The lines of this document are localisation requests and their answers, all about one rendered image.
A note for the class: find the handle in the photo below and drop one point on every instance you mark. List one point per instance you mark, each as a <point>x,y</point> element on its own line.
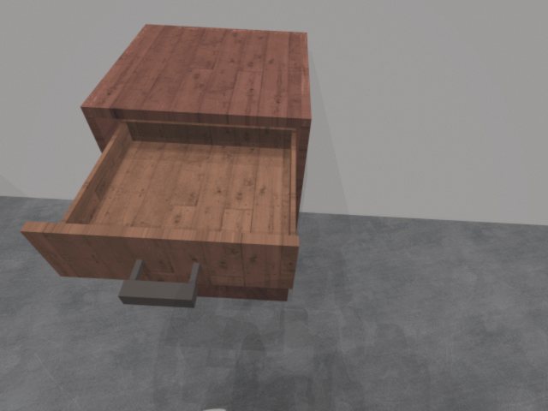
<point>164,294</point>

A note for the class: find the cabinet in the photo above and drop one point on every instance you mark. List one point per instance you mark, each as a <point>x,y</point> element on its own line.
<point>210,75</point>

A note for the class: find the drawer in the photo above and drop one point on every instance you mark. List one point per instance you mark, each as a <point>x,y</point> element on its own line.
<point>178,193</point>

